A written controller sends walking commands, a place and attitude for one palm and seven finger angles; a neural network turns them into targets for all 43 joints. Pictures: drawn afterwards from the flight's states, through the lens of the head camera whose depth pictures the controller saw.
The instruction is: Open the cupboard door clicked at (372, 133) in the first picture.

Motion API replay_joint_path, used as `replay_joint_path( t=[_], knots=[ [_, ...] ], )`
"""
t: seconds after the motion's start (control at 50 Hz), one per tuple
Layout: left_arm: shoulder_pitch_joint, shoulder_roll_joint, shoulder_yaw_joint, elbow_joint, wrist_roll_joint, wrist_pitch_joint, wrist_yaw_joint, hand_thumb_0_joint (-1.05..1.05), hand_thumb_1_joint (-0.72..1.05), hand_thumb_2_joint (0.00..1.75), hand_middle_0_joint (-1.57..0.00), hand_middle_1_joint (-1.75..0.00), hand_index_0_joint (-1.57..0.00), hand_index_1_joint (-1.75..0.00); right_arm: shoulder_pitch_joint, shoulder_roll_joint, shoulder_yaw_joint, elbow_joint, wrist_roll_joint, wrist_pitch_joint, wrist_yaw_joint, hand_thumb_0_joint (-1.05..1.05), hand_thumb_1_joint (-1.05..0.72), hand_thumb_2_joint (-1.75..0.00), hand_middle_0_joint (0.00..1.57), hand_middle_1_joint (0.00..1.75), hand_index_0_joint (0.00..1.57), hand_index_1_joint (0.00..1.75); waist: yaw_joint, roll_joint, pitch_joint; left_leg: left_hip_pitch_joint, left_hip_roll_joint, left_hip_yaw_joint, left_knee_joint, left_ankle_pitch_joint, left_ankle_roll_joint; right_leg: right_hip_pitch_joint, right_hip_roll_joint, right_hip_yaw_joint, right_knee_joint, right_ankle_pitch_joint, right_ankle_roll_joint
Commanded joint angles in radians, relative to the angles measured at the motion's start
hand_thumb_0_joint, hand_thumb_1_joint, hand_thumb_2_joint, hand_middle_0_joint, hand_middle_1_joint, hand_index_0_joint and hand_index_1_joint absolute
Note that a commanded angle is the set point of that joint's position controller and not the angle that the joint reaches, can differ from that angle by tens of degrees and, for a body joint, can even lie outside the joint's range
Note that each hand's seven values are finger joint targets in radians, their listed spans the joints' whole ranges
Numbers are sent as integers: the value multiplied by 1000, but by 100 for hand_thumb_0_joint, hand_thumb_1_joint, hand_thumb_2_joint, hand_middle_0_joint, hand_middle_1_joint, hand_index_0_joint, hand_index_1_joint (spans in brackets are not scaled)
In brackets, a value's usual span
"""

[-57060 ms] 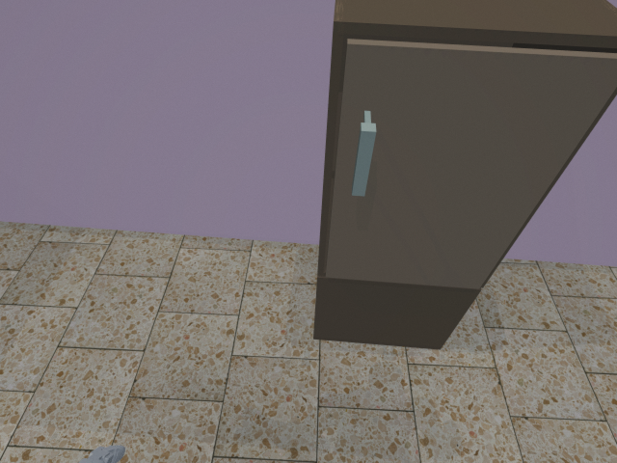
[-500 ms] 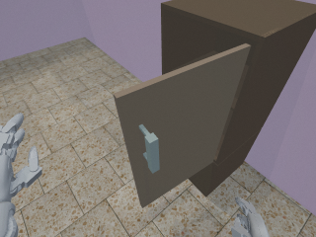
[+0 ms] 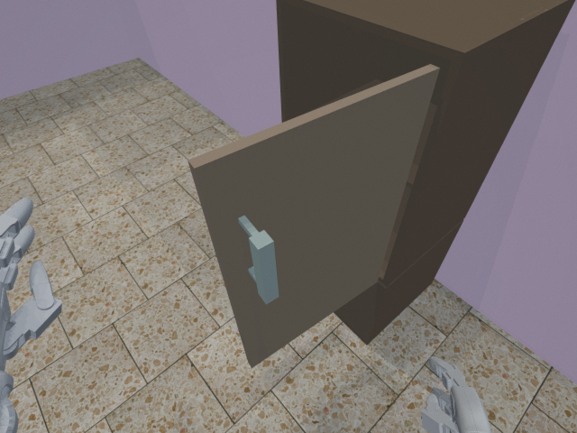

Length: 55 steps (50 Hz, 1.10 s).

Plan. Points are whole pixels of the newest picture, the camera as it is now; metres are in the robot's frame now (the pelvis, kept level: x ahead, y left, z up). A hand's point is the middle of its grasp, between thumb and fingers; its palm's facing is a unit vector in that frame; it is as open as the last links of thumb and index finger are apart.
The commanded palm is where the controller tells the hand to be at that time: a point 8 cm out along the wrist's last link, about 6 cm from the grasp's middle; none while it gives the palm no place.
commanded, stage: step back with the hand held close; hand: left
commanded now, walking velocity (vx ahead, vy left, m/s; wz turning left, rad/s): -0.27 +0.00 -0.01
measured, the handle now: (257, 260) +0.33 +0.08 +0.07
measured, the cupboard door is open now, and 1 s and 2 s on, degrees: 85 85 85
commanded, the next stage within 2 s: stop stepping back and stand still in 0.90 s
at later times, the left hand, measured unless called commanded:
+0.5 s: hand out of the picture +0.11 +0.29 +0.15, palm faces +0.43 -0.76 -0.50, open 7.4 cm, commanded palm +0.05 +0.33 +0.17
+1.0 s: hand out of the picture -0.02 +0.28 +0.16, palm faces +0.43 -0.79 -0.44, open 7.4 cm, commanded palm -0.07 +0.32 +0.17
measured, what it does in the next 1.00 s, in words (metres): walks backwards: right foot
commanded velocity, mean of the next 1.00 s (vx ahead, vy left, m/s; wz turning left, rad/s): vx -0.30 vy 0.00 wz -0.02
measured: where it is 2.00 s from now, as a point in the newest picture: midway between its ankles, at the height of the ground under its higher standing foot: outside the picture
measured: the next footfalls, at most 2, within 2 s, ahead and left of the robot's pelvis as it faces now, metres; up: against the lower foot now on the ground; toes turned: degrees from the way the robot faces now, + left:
right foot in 0.98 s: -0.29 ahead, -0.09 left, +0.00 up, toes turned -2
left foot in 1.12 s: -0.12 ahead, +0.10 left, +0.00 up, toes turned -1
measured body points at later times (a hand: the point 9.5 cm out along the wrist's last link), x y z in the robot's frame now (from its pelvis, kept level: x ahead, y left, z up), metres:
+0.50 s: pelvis -0.09 +0.03 -0.02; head -0.08 +0.03 +0.43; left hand +0.08 +0.33 +0.18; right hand +0.09 -0.21 -0.09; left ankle -0.01 +0.12 -0.74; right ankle -0.02 -0.11 -0.74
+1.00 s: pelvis -0.22 +0.02 -0.02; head -0.19 +0.04 +0.43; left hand -0.05 +0.32 +0.18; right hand -0.02 -0.18 -0.10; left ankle -0.03 +0.12 -0.73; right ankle -0.33 -0.09 -0.75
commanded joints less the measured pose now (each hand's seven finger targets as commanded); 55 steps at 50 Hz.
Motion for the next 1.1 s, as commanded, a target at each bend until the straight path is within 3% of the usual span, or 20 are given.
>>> replay_joint_path(
  t=[0.0,0.08,0.22,0.42,0.5,0.56,0.6,0.62,0.66,0.72,0.82,0.88,0.9,0.92,0.94,0.98,1.0,1.04,1.06,1.08],
  knots=[
    [44,173,102,-202,0,-60,9,0,90,90,-20,-30,-20,-30,-92,-116,-61,-178,4,-12,-9,0,-90,-90,20,30,20,30,-27,-40,-131,24,25,-10,23,331,27,-43,-116,93,-14,426,12],
    [78,219,145,-285,-1,-63,24,0,90,90,-20,-30,-20,-30,-90,-115,-70,-205,9,8,-16,0,-90,-90,20,30,20,30,-25,-40,-214,15,49,-24,26,436,23,-15,-105,80,53,465,17],
    [106,257,193,-352,1,-81,47,0,90,90,-20,-30,-20,-30,-96,-114,-78,-223,11,6,-30,0,-90,-90,20,30,20,30,-20,20,-197,-91,73,-63,-5,342,30,-36,-87,86,107,337,18],
    [53,215,182,-309,38,-118,59,0,90,90,-20,-30,-20,-30,-63,-139,-80,-225,4,-39,-23,0,-90,-90,20,30,20,30,-36,31,-42,-500,113,-142,-119,-347,79,1,-57,123,159,-92,17],
    [8,220,164,-332,41,-134,71,0,90,90,-20,-30,-20,-30,-28,-125,-80,-205,4,-55,-21,0,-90,-90,20,30,20,30,-48,-117,-38,-297,14,-69,151,-291,29,-301,-164,240,-54,-372,-44],
    [-17,236,159,-370,34,-139,89,0,90,90,-20,-30,-20,-30,-20,-102,-65,-166,-3,-61,-21,0,-90,-90,20,30,20,30,-58,-186,-95,-62,-18,-30,318,-140,8,-476,-254,219,-84,-287,-79],
    [-15,239,171,-379,28,-139,93,0,90,90,-20,-30,-20,-30,-26,-116,-64,-172,-4,-62,-27,0,-90,-90,20,30,20,30,-60,-86,-84,-106,25,-96,147,-194,24,-456,-183,145,20,-299,-35],
    [-3,257,192,-389,29,-144,98,0,90,90,-20,-30,-20,-30,-45,-130,-67,-180,-5,-65,-37,0,-90,-90,20,30,20,30,-51,58,-58,-202,88,-185,3,-303,47,-408,-115,106,125,-332,-4],
    [-12,243,220,-406,49,-154,100,0,90,90,-20,-30,-20,-30,-54,-131,-71,-195,-17,-86,-40,0,-90,-90,20,30,20,30,-43,346,-75,-617,319,-505,-397,-633,162,-55,61,65,728,-216,39],
    [-29,289,245,-384,40,-164,95,0,90,90,-20,-30,-20,-30,-49,-109,-93,-160,-7,-106,-19,0,-90,-90,20,30,20,30,-36,75,-129,-428,286,-370,-278,-356,145,-171,52,120,839,-263,24],
    [57,191,151,-360,11,-134,83,0,90,90,-20,-30,-20,-30,-56,-92,-84,-132,-2,-121,12,0,-90,-90,20,30,20,30,-37,216,-129,-278,189,-202,-334,-309,51,-121,79,-12,505,-327,2],
    [27,214,142,-381,-9,-138,65,0,90,90,-20,-30,-20,-30,-53,-93,-75,-114,-7,-125,23,0,-90,-90,20,30,20,30,-28,202,-173,-176,151,-136,-294,-177,-17,-63,78,-25,125,-339,-32],
    [18,224,147,-377,-13,-145,58,0,90,90,-20,-30,-20,-30,-43,-86,-73,-105,-8,-119,25,0,-90,-90,20,30,20,30,-28,112,-176,-115,111,-84,-171,-74,-45,-88,18,31,-74,-267,-56],
    [25,278,183,-375,-6,-148,61,0,90,90,-20,-30,-20,-30,-13,-69,-72,-84,-3,-105,26,0,-90,-90,20,30,20,30,-39,-58,-189,-10,58,-23,82,34,-56,-208,-146,206,-177,-139,-109],
    [-30,295,171,-411,-9,-156,58,0,90,90,-20,-30,-20,-30,-68,-67,-64,-91,3,-95,15,0,-90,-90,20,30,20,30,-23,-217,-124,-80,-17,-12,346,-63,-60,-329,-311,376,-214,33,-140],
    [-85,388,266,-418,7,-184,67,0,90,90,-20,-30,-20,-30,-98,-54,-29,-111,-22,-117,7,0,-90,-90,20,30,20,30,-9,-227,-118,-328,-24,-11,563,-201,-56,-190,-374,307,-67,629,-152],
    [-44,290,197,-338,13,-161,44,0,90,90,-20,-30,-20,-30,-59,-55,-46,-109,2,-108,-1,0,-90,-90,20,30,20,30,-28,-307,-184,-346,-29,-15,514,-130,-41,-33,-278,152,46,778,-105],
    [6,269,206,-310,1,-115,37,0,90,90,-20,-30,-20,-30,-95,-63,-39,-149,15,-94,-20,0,-90,-90,20,30,20,30,-43,-228,-164,-214,-36,37,289,17,-15,-30,-209,110,150,756,-75],
    [22,249,196,-302,-4,-106,37,0,90,90,-20,-30,-20,-30,-81,-70,-35,-136,14,-92,-29,0,-90,-90,20,30,20,30,-58,-111,-168,-95,-67,57,140,143,0,-65,-169,68,205,706,-41],
    [15,242,187,-319,-10,-101,37,0,90,90,-20,-30,-20,-30,-67,-91,-39,-131,14,-100,-33,0,-90,-90,20,30,20,30,-69,46,-193,68,-23,4,36,379,24,-148,-120,50,287,518,3]
  ],
)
